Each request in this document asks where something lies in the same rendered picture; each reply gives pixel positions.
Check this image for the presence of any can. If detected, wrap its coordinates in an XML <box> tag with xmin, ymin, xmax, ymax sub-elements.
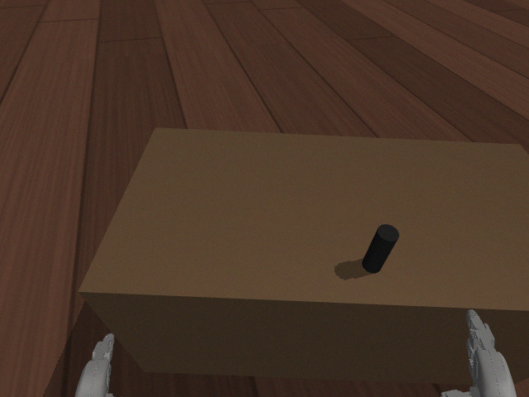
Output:
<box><xmin>362</xmin><ymin>224</ymin><xmax>399</xmax><ymax>273</ymax></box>

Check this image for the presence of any left robot hand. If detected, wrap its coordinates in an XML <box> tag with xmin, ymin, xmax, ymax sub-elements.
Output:
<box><xmin>74</xmin><ymin>333</ymin><xmax>114</xmax><ymax>397</ymax></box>

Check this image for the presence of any right robot hand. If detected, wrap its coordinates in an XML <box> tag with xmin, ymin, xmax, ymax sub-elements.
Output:
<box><xmin>441</xmin><ymin>309</ymin><xmax>517</xmax><ymax>397</ymax></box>

